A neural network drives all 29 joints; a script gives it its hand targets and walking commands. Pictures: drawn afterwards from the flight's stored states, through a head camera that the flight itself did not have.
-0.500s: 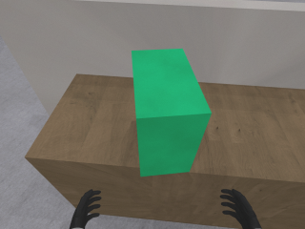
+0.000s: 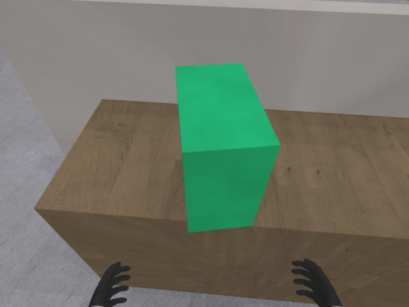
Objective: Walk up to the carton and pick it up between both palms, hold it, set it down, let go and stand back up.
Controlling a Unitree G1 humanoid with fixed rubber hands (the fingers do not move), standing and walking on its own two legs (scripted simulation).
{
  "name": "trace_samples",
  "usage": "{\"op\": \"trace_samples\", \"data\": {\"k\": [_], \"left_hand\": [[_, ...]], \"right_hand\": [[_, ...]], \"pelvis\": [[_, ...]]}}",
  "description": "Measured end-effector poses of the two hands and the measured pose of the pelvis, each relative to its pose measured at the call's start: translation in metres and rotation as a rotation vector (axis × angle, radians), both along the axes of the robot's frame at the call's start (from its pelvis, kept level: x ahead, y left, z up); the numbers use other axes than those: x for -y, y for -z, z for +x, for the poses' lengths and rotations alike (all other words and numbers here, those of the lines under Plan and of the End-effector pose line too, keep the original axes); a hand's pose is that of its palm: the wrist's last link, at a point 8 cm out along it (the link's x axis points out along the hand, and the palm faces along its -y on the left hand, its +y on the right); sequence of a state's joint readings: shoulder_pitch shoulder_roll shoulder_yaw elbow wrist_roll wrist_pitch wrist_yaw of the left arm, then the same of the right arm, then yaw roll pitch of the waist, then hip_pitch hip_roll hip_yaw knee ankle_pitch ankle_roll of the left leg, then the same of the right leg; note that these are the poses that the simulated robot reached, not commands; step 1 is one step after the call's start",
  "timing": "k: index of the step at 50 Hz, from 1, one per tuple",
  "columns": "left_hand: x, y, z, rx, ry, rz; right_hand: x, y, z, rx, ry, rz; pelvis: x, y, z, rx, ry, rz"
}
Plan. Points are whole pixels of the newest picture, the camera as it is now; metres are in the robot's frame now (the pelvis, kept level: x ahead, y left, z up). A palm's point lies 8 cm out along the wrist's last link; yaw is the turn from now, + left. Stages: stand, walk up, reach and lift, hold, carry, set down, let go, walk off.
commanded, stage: let go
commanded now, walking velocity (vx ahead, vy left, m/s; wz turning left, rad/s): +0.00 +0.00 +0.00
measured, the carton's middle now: (215, 148) +0.46 +0.01 +0.05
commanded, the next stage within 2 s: stand in 0.30 s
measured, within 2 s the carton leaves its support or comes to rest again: neither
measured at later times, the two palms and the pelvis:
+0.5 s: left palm out of the picture +0.13 +0.29 -0.10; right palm out of the picture +0.13 -0.28 -0.10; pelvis +0.01 +0.00 -0.01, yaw +1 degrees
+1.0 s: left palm out of the picture +0.08 +0.30 -0.12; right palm out of the picture +0.08 -0.29 -0.11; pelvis +0.01 +0.00 +0.00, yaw +1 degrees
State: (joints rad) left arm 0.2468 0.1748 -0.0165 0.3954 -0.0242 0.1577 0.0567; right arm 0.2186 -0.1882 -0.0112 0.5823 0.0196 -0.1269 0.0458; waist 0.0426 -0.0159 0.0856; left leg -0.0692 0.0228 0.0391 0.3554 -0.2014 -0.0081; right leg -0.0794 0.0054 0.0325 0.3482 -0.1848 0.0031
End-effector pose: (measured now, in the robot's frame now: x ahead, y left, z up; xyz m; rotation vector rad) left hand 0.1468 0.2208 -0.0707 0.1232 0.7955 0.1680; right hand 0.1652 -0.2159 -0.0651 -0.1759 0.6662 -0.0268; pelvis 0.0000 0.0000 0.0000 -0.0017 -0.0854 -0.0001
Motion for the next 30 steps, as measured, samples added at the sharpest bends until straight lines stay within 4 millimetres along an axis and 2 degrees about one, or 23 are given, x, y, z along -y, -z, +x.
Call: {"op": "trace_samples", "data": {"k": [16,18,22,26,30], "left_hand": [[-0.014,0.015,-0.006,-0.075,0.016,0.021],[-0.023,0.019,-0.006,-0.079,0.035,0.055],[-0.048,0.026,-0.012,-0.095,0.029,0.111],[-0.069,0.032,-0.024,-0.156,0.024,0.145],[-0.083,0.037,-0.037,-0.230,0.025,0.170]], "right_hand": [[-0.001,0.021,-0.007,-0.078,0.012,-0.028],[0.008,0.026,-0.011,-0.132,0.010,-0.055],[0.036,0.033,-0.025,-0.234,0.047,-0.128],[0.066,0.035,-0.043,-0.307,0.093,-0.195],[0.084,0.034,-0.057,-0.363,0.129,-0.227]], "pelvis": [[-0.001,0.002,0.004,-0.014,-0.008,-0.001],[-0.001,0.004,0.005,-0.032,-0.011,-0.002],[-0.001,0.008,0.009,-0.050,-0.018,-0.007],[-0.002,0.009,0.012,-0.060,-0.021,-0.009],[-0.003,0.008,0.015,-0.059,-0.021,-0.009]]}}
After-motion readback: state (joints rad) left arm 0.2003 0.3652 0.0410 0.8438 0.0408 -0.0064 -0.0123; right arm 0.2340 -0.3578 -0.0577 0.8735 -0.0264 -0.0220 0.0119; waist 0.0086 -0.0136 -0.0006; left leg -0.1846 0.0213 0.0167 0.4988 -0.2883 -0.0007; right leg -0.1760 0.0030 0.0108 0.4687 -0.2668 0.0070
